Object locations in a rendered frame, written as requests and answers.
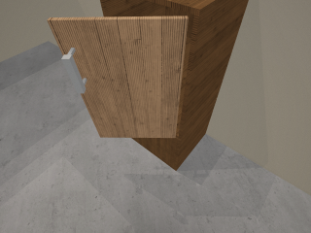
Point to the cupboard door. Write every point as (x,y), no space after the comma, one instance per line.
(133,68)

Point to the handle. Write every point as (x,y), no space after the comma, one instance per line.
(73,72)

